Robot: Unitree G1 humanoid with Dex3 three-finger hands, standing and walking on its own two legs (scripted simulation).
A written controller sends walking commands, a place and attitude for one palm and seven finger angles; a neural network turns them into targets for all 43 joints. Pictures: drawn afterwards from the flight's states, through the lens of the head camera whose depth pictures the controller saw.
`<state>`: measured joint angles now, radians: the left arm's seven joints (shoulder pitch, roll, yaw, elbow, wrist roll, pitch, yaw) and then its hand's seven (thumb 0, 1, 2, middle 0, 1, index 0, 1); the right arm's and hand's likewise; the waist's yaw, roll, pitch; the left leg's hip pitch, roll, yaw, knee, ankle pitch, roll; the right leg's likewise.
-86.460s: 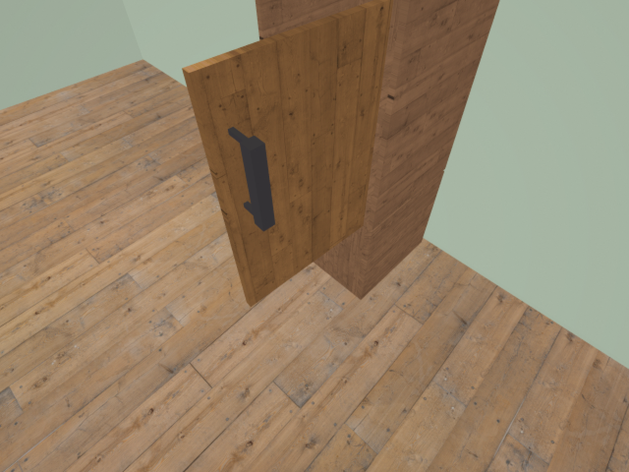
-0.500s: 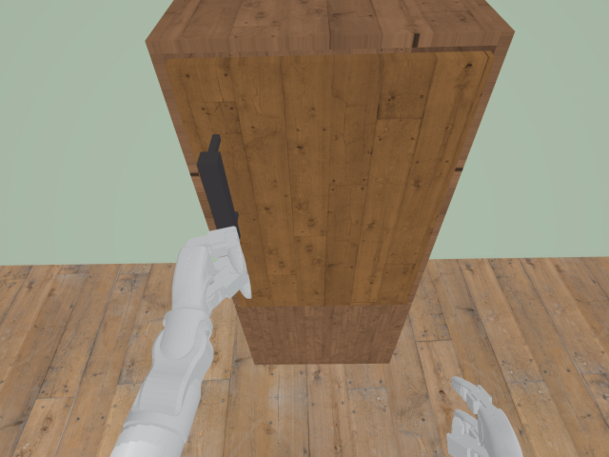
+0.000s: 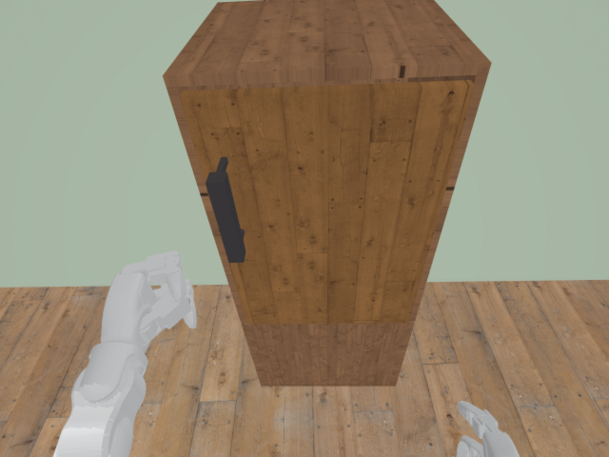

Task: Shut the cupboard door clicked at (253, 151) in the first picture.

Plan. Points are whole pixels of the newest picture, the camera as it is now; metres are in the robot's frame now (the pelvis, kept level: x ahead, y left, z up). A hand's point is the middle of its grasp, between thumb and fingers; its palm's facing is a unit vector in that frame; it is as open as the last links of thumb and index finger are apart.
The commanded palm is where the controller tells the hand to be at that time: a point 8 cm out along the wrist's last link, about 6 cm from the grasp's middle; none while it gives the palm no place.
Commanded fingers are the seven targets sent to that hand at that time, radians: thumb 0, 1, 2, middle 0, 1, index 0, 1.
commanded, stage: draw the hand back to the body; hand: left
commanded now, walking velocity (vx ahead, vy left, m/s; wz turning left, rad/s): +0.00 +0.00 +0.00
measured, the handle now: (230, 211) +0.48 +0.16 +0.08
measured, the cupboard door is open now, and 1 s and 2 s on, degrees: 0 0 0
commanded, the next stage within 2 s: step back with the hand held close in 1.14 s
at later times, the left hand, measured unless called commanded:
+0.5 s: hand (79, 325) +0.21 +0.25 +0.15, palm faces +0.33 -0.89 -0.32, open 4.1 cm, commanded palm +0.17 +0.29 +0.17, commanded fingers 0.00 0.90 0.90 -0.53 -0.66 -0.53 -0.66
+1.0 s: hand (19, 323) +0.20 +0.29 +0.18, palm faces +0.47 -0.80 -0.38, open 7.2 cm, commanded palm +0.15 +0.33 +0.19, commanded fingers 0.00 0.90 0.90 -0.20 -0.30 -0.20 -0.30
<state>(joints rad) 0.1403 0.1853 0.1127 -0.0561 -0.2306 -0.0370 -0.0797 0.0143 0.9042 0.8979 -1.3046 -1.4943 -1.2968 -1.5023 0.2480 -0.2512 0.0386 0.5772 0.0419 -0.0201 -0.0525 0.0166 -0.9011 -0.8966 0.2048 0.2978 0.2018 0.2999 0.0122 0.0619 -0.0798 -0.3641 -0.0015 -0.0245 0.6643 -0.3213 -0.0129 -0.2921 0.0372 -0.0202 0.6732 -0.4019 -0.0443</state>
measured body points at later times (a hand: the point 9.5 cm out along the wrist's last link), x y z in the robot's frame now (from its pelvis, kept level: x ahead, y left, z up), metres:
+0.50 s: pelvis -0.01 +0.02 +0.02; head -0.03 +0.00 +0.47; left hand +0.19 +0.29 +0.17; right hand +0.18 -0.18 -0.07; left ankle +0.02 +0.13 -0.72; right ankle -0.03 -0.09 -0.72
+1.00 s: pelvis +0.01 +0.03 +0.02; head -0.01 +0.00 +0.47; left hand +0.17 +0.33 +0.20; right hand +0.20 -0.19 -0.07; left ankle +0.02 +0.13 -0.72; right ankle -0.03 -0.09 -0.72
